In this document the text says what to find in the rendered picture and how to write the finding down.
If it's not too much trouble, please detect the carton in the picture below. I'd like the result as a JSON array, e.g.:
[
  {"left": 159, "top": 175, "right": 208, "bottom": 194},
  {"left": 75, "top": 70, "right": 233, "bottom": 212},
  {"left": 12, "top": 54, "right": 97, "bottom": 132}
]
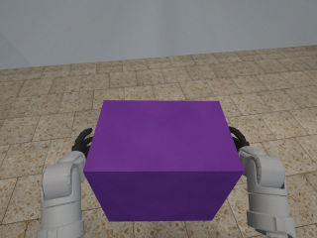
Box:
[{"left": 83, "top": 100, "right": 245, "bottom": 222}]

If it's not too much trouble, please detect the robot left hand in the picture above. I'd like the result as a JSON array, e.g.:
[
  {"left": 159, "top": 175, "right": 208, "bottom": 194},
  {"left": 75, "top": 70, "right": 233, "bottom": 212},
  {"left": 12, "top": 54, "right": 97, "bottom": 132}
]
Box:
[{"left": 71, "top": 128, "right": 93, "bottom": 160}]

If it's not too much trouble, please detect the right robot forearm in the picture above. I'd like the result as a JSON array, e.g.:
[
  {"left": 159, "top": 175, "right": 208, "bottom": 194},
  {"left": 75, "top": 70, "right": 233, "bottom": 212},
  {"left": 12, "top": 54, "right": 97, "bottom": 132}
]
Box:
[{"left": 238, "top": 146, "right": 297, "bottom": 238}]

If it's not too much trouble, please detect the robot right hand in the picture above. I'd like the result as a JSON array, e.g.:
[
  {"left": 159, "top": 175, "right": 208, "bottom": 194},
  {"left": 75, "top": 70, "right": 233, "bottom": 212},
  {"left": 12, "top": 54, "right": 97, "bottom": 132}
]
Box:
[{"left": 229, "top": 126, "right": 250, "bottom": 152}]

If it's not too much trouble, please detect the left robot forearm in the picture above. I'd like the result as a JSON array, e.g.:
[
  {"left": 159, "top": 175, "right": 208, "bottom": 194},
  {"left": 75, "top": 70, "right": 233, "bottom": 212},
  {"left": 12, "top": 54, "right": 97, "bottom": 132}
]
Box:
[{"left": 36, "top": 151, "right": 86, "bottom": 238}]

